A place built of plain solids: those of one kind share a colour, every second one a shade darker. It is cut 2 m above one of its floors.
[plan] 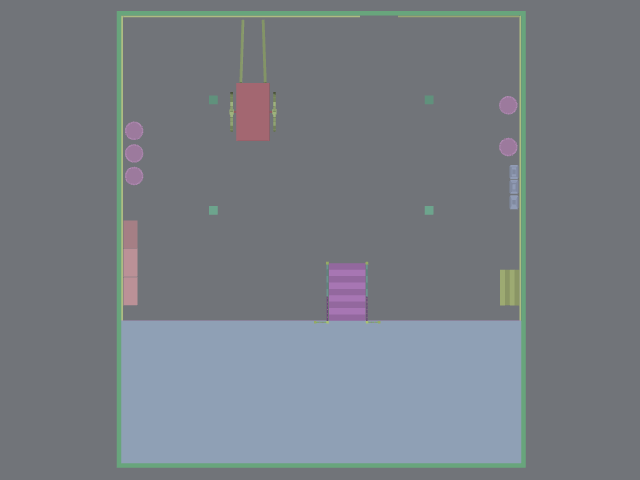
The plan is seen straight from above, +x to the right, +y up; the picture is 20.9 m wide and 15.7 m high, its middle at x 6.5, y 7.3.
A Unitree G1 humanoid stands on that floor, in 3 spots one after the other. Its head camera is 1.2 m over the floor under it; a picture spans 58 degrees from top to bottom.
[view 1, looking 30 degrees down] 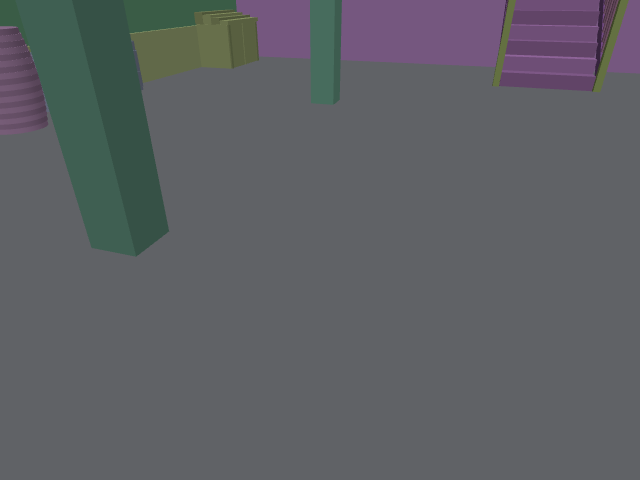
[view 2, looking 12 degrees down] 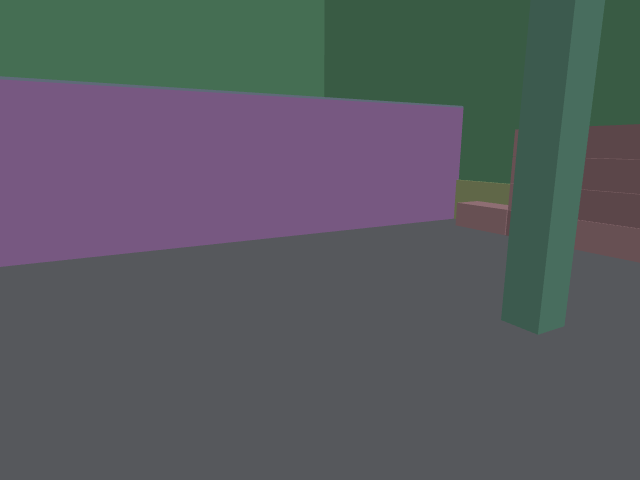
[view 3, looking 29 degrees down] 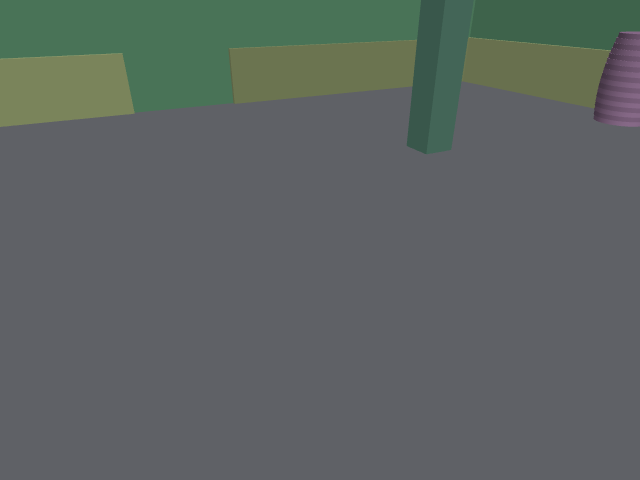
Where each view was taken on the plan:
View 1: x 8.43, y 13.54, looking -72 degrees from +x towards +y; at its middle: ground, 2.40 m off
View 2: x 5.69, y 10.04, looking -119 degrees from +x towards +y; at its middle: ground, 5.77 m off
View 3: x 7.39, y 8.84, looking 63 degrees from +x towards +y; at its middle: ground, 2.48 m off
